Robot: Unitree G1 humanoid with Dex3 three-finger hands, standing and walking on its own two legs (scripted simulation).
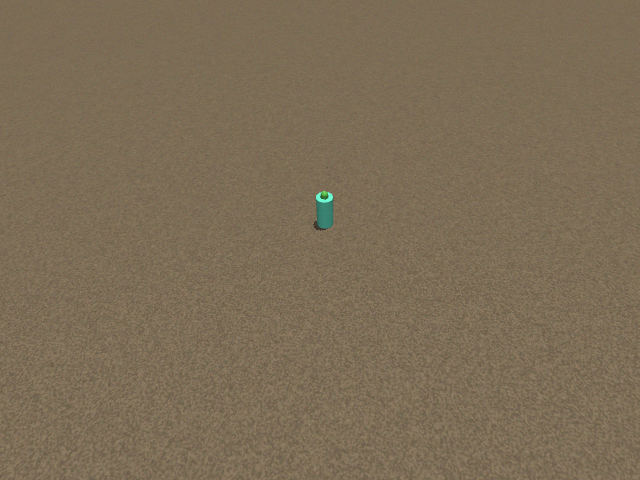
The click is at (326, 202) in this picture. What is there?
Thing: necked bottle
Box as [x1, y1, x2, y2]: [316, 191, 332, 228]
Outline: 323,191 316,195 317,224 320,227 326,228 332,224 332,195 328,192
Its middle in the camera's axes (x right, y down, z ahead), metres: +0.02 -0.15 +1.76
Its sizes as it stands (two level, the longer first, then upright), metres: 0.077 0.077 0.189
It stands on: the floor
